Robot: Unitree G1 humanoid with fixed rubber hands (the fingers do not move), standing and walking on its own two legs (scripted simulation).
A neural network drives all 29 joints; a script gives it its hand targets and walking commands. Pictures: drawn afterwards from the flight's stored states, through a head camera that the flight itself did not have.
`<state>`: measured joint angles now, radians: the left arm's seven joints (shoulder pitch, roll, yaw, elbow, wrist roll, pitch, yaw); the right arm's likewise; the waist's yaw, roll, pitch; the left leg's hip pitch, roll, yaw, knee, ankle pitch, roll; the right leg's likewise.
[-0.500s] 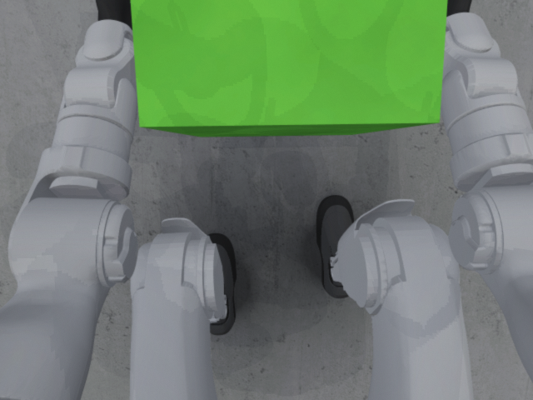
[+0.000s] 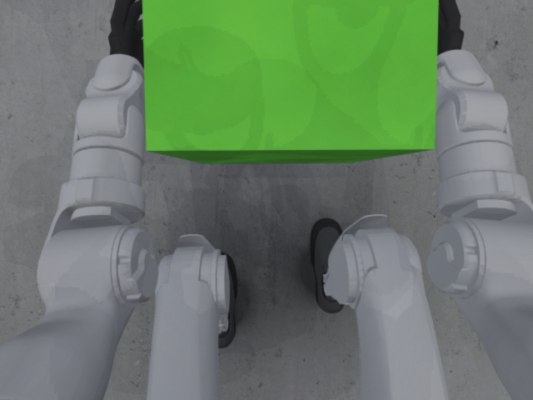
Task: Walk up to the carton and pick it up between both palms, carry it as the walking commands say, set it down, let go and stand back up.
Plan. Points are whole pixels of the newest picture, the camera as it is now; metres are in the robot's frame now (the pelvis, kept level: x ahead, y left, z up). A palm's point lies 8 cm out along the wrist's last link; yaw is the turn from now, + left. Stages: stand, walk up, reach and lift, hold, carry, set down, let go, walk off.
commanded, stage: reach and lift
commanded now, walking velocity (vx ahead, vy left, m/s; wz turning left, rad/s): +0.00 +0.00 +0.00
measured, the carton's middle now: (281, 81) +0.52 -0.05 -0.18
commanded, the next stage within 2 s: none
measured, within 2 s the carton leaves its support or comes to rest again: neither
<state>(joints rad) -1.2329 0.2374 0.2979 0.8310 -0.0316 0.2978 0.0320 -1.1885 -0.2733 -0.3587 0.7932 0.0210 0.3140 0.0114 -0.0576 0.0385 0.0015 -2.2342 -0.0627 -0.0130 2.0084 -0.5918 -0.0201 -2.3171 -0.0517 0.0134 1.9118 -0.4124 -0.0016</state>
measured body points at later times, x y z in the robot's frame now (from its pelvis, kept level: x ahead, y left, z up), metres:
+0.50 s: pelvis +0.00 +0.00 +0.05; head +0.31 -0.03 +0.38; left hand +0.54 +0.14 -0.05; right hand +0.50 -0.24 -0.05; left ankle +0.09 +0.12 -0.39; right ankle +0.14 -0.13 -0.39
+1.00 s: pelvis +0.01 +0.00 +0.11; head +0.28 -0.02 +0.47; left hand +0.52 +0.14 +0.03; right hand +0.49 -0.23 +0.02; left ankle +0.09 +0.12 -0.39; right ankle +0.14 -0.13 -0.39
